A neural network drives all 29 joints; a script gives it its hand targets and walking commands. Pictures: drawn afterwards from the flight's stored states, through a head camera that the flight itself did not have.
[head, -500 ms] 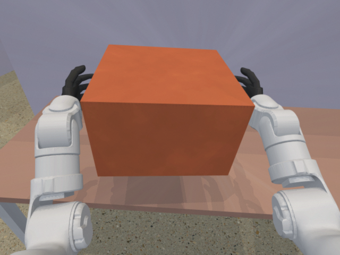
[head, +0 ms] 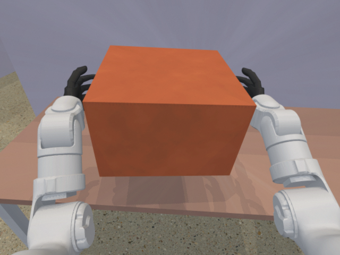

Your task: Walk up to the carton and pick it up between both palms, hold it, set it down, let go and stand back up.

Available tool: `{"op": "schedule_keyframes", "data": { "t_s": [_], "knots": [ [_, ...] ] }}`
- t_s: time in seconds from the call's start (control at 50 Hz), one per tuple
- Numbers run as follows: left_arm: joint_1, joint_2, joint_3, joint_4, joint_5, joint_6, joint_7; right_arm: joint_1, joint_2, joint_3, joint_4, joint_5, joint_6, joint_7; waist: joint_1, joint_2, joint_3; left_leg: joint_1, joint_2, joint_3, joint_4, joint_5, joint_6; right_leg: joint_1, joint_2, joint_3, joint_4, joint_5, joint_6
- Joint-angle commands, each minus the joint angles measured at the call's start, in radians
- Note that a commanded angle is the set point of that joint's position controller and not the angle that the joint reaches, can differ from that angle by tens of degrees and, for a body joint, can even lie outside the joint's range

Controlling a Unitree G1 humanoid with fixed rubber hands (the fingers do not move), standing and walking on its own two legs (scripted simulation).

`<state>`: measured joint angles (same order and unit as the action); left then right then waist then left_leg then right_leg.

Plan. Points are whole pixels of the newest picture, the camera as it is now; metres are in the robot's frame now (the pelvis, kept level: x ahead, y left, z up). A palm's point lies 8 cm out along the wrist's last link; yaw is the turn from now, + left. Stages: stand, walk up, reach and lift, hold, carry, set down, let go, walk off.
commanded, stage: hold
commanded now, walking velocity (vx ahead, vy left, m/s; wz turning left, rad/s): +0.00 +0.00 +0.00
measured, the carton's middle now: (165, 105) +0.42 -0.01 +0.21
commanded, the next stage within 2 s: none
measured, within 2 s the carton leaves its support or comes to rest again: neither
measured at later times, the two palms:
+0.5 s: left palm (70, 103) +0.36 +0.19 +0.26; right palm (251, 101) +0.36 -0.20 +0.25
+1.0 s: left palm (74, 103) +0.36 +0.19 +0.25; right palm (253, 102) +0.36 -0.20 +0.24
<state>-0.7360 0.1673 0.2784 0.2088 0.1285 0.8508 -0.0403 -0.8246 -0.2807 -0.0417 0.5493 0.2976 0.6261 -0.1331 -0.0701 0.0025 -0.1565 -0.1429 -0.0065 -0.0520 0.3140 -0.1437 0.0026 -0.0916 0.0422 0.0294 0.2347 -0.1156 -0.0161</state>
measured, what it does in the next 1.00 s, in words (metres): stands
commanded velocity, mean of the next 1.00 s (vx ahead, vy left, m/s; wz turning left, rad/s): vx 0.00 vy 0.00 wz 0.00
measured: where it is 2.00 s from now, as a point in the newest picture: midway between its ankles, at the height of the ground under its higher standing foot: outside the picture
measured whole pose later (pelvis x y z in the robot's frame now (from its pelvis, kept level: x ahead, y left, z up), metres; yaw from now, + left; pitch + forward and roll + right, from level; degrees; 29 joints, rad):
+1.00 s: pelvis +0.00 +0.00 +0.00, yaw +0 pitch -2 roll -1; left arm -0.70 0.17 0.29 0.16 0.13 0.86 -0.05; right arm -0.79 -0.28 -0.02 0.50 0.31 0.63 -0.15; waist -0.08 0.00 -0.15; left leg -0.13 0.00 -0.05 0.31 -0.15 0.00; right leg -0.07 0.05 0.03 0.23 -0.12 -0.02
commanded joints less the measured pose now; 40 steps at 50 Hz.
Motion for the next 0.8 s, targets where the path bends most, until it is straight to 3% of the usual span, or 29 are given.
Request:
{"op": "schedule_keyframes", "data": {
  "t_s": [0.0, 0.04, 0.06, 0.08, 0.1, 0.18, 0.2, 0.22, 0.24, 0.28, 0.3, 0.32, 0.36, 0.38, 0.44, 0.52, 0.54, 0.58, 0.6, 0.68, 0.72, 0.74, 0.78],
  "knots": [
    [-0.687, -0.493, -0.367, -0.26, -0.181, -0.079, -0.165, -0.791, 0.547, 0.294, -0.398, 0.185, -0.073, 0.159, -0.007, 0.005, -0.382, 0.119, -0.019, 0.017, 0.004, 0.295, -0.021, 0.194, 0.014, 0.002, 0.03, 0.32, 0.028],
    [-0.702, -0.48, -0.371, -0.299, -0.196, -0.08, -0.16, -0.829, 0.555, 0.317, -0.469, 0.207, -0.076, 0.153, 0.009, -0.01, -0.449, 0.127, -0.027, 0.019, 0.018, 0.327, -0.022, 0.211, 0.018, -0.001, 0.037, 0.367, 0.038],
    [-0.697, -0.471, -0.368, -0.285, -0.186, -0.076, -0.156, -0.803, 0.544, 0.308, -0.438, 0.206, -0.069, 0.151, 0.004, 0.001, -0.409, 0.123, -0.026, 0.019, 0.012, 0.308, -0.024, 0.191, 0.016, -0.001, 0.033, 0.351, 0.036],
    [-0.69, -0.462, -0.344, -0.252, -0.169, -0.071, -0.158, -0.805, 0.548, 0.309, -0.42, 0.2, -0.064, 0.151, 0.02, -0.013, -0.357, 0.112, -0.025, 0.025, 0.0, 0.278, -0.015, 0.17, 0.016, -0.002, 0.021, 0.308, 0.034],
    [-0.699, -0.471, -0.355, -0.284, -0.171, -0.073, -0.158, -0.789, 0.549, 0.309, -0.41, 0.201, -0.063, 0.153, 0.012, 0.002, -0.358, 0.108, -0.023, 0.023, 0.0, 0.278, -0.019, 0.168, 0.014, -0.001, 0.024, 0.308, 0.031],
    [-0.696, -0.471, -0.368, -0.24, -0.166, -0.062, -0.175, -0.788, 0.55, 0.29, -0.411, 0.187, -0.057, 0.143, -0.006, 0.022, -0.327, 0.091, -0.026, 0.025, -0.015, 0.2, -0.015, 0.166, -0.003, 0.011, 0.017, 0.283, 0.034],
    [-0.692, -0.466, -0.367, -0.241, -0.176, -0.066, -0.179, -0.801, 0.556, 0.292, -0.434, 0.179, -0.06, 0.14, -0.002, -0.006, -0.338, 0.083, -0.028, 0.028, -0.018, 0.193, -0.009, 0.179, 0.0, 0.006, 0.02, 0.285, 0.04],
    [-0.711, -0.484, -0.382, -0.248, -0.181, -0.069, -0.176, -0.8, 0.551, 0.274, -0.415, 0.175, -0.059, 0.142, -0.011, 0.02, -0.338, 0.085, -0.024, 0.025, -0.024, 0.175, -0.018, 0.158, 0.002, 0.005, 0.018, 0.251, 0.034],
    [-0.686, -0.49, -0.378, -0.238, -0.179, -0.065, -0.173, -0.82, 0.549, 0.285, -0.444, 0.178, -0.064, 0.146, 0.004, 0.013, -0.35, 0.102, -0.019, 0.027, -0.019, 0.196, -0.014, 0.155, 0.008, 0.005, 0.016, 0.249, 0.03],
    [-0.708, -0.484, -0.366, -0.216, -0.178, -0.067, -0.17, -0.823, 0.553, 0.27, -0.402, 0.167, -0.064, 0.152, 0.0, 0.002, -0.324, 0.085, -0.019, 0.03, -0.028, 0.158, -0.007, 0.132, 0.002, 0.007, 0.004, 0.193, 0.027],
    [-0.724, -0.48, -0.355, -0.204, -0.171, -0.069, -0.17, -0.83, 0.558, 0.269, -0.381, 0.163, -0.063, 0.154, 0.013, 0.01, -0.315, 0.076, -0.017, 0.029, -0.033, 0.147, -0.007, 0.127, 0.003, 0.002, 0.004, 0.173, 0.026],
    [-0.736, -0.495, -0.378, -0.189, -0.184, -0.07, -0.17, -0.837, 0.544, 0.248, -0.372, 0.153, -0.065, 0.157, -0.007, 0.021, -0.31, 0.073, -0.013, 0.03, -0.044, 0.105, -0.01, 0.108, 0.005, 0.003, -0.005, 0.123, 0.02],
    [-0.743, -0.507, -0.387, -0.177, -0.192, -0.077, -0.167, -0.867, 0.559, 0.256, -0.382, 0.149, -0.074, 0.162, 0.005, 0.023, -0.329, 0.065, -0.014, 0.029, -0.034, 0.131, -0.007, 0.111, 0.006, 0.005, -0.002, 0.127, 0.015],
    [-0.764, -0.506, -0.393, -0.188, -0.201, -0.083, -0.164, -0.847, 0.547, 0.241, -0.354, 0.143, -0.07, 0.163, -0.02, 0.022, -0.339, 0.074, -0.01, 0.026, -0.038, 0.118, -0.012, 0.106, 0.007, 0.004, -0.002, 0.117, 0.016],
    [-0.794, -0.511, -0.406, -0.229, -0.213, -0.096, -0.159, -0.833, 0.563, 0.248, -0.347, 0.156, -0.068, 0.161, -0.025, 0.05, -0.376, 0.076, -0.012, 0.023, -0.028, 0.143, -0.016, 0.122, 0.004, 0.009, 0.013, 0.152, 0.016],
    [-0.734, -0.491, -0.362, -0.174, -0.192, -0.083, -0.154, -0.865, 0.555, 0.27, -0.37, 0.169, -0.079, 0.168, 0.01, 0.017, -0.373, 0.078, -0.016, 0.022, -0.018, 0.177, -0.007, 0.139, 0.009, 0.004, 0.009, 0.179, 0.015],
    [-0.735, -0.515, -0.391, -0.19, -0.201, -0.082, -0.155, -0.859, 0.532, 0.248, -0.371, 0.169, -0.08, 0.17, -0.013, 0.047, -0.379, 0.079, -0.007, 0.015, -0.018, 0.178, -0.018, 0.131, 0.015, 0.002, 0.012, 0.167, 0.005],
    [-0.726, -0.522, -0.376, -0.167, -0.183, -0.074, -0.154, -0.86, 0.508, 0.236, -0.344, 0.161, -0.079, 0.177, -0.005, 0.051, -0.339, 0.078, -0.002, 0.021, -0.028, 0.166, -0.02, 0.105, 0.016, 0.001, 0.002, 0.119, -0.001],
    [-0.73, -0.507, -0.349, -0.142, -0.171, -0.074, -0.156, -0.852, 0.5, 0.231, -0.31, 0.146, -0.075, 0.18, 0.004, 0.025, -0.304, 0.068, 0.0, 0.023, -0.038, 0.144, -0.015, 0.098, 0.015, -0.001, -0.005, 0.083, 0.0],
    [-0.699, -0.511, -0.355, -0.15, -0.167, -0.062, -0.161, -0.853, 0.51, 0.253, -0.322, 0.169, -0.078, 0.179, 0.015, 0.018, -0.319, 0.097, -0.004, 0.023, -0.021, 0.208, -0.019, 0.122, 0.016, 0.002, -0.006, 0.143, 0.003],
    [-0.745, -0.514, -0.371, -0.172, -0.184, -0.076, -0.166, -0.856, 0.528, 0.246, -0.339, 0.161, -0.077, 0.175, -0.007, 0.016, -0.347, 0.093, -0.007, 0.023, -0.025, 0.168, -0.018, 0.116, 0.009, 0.007, -0.003, 0.138, 0.01],
    [-0.772, -0.504, -0.367, -0.205, -0.181, -0.081, -0.159, -0.851, 0.532, 0.248, -0.321, 0.173, -0.075, 0.18, 0.003, 0.051, -0.353, 0.089, -0.01, 0.024, -0.021, 0.196, -0.023, 0.126, 0.01, 0.006, 0.005, 0.151, 0.007],
    [-0.76, -0.496, -0.368, -0.229, -0.185, -0.08, -0.155, -0.818, 0.53, 0.249, -0.326, 0.173, -0.074, 0.178, -0.01, 0.036, -0.355, 0.108, -0.011, 0.021, -0.015, 0.215, -0.025, 0.129, 0.012, -0.001, 0.009, 0.192, 0.013]
  ]
}}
